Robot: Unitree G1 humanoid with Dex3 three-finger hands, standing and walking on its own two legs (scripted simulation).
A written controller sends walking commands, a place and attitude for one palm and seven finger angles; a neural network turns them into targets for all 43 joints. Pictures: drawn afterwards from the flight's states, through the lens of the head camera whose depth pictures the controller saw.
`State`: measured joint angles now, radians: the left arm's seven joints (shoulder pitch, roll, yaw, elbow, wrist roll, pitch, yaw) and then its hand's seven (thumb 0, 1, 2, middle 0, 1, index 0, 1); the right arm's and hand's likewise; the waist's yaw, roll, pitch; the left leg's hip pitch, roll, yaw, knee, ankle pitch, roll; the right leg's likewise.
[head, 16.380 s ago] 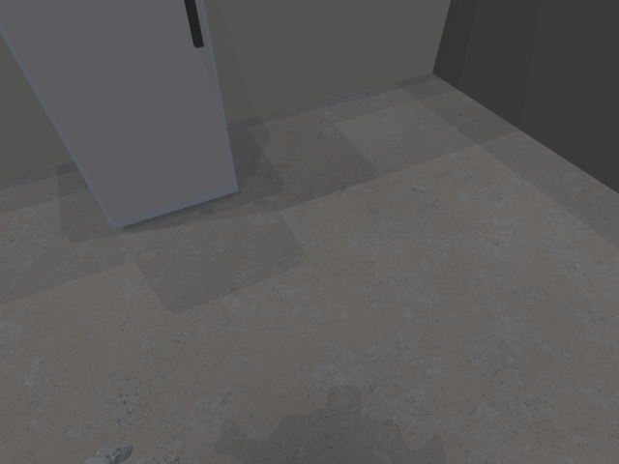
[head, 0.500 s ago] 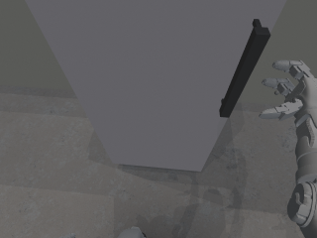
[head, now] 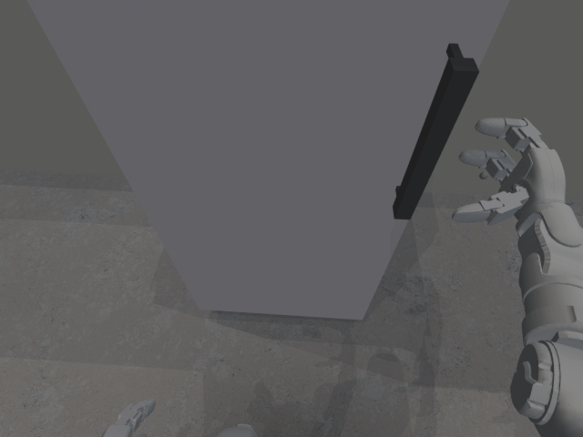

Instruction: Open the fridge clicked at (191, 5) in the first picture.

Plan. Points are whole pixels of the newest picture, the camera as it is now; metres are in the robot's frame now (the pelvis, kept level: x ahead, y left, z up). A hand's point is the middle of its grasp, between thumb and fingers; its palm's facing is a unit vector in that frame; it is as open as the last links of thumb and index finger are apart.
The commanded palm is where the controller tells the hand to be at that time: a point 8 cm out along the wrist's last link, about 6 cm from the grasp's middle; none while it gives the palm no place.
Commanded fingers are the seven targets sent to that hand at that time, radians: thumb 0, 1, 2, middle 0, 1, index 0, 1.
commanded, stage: move the hooked fingers beside the handle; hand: right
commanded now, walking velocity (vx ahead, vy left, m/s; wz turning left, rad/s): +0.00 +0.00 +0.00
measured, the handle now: (423, 144) +0.51 -0.12 +0.12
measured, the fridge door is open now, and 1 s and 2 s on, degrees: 0 0 0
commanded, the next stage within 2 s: feel for the door with the fingertips in 0.16 s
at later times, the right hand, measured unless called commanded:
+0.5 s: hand (469, 177) +0.45 -0.17 +0.13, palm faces -0.08 +1.00 +0.01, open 14.0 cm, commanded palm +0.42 -0.22 +0.13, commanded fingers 0.00 0.50 -0.30 0.30 1.20 0.30 1.20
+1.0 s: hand (466, 171) +0.46 -0.17 +0.13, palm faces -0.04 +1.00 +0.01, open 14.0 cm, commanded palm +0.44 -0.22 +0.13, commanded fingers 0.00 0.50 -0.30 0.30 1.20 0.30 1.20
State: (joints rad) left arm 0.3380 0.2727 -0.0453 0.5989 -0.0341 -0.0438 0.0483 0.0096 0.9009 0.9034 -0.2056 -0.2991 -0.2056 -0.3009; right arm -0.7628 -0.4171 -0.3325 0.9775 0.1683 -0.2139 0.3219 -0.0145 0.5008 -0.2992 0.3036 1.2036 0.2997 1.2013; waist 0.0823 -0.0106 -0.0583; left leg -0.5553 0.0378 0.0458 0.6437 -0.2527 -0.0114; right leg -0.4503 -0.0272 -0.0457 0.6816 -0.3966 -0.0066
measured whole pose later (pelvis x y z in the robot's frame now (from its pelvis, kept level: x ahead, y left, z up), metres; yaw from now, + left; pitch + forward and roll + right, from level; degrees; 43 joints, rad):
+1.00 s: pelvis -0.01 +0.01 +0.00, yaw +0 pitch +10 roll +0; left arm 0.36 0.28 -0.04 0.63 -0.03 -0.06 0.05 0.01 0.90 0.90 -0.21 -0.30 -0.21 -0.30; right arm -0.86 -0.42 -0.31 1.10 0.15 -0.25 0.28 -0.01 0.50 -0.30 0.30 1.20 0.30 1.20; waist 0.10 -0.01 -0.05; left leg -0.59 0.04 0.05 0.67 -0.24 0.00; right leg -0.49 -0.03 -0.04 0.71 -0.38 0.00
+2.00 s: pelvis +0.00 +0.00 +0.00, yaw +0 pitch +10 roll +0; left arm 0.34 0.27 -0.03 0.62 -0.02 -0.04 0.02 0.01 0.90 0.90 -0.20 -0.30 -0.20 -0.30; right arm -0.80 -0.33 -0.27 0.98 0.15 -0.24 0.22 -0.01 0.50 -0.30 0.28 1.20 0.30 1.20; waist 0.08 -0.01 -0.07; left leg -0.57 0.04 0.05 0.67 -0.26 -0.01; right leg -0.47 -0.03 -0.04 0.70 -0.40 0.00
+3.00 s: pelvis -0.01 +0.00 +0.00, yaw +0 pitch +10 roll +1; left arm 0.38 0.28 -0.04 0.61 -0.03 -0.03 0.04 0.01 0.90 0.90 -0.21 -0.30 -0.21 -0.30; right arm -0.76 -0.42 -0.33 0.97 0.17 -0.24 0.31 -0.01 0.50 -0.30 0.30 1.20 0.30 1.20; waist 0.10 -0.02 -0.07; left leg -0.59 0.03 0.04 0.66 -0.25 -0.01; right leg -0.49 -0.03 -0.04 0.71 -0.40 -0.01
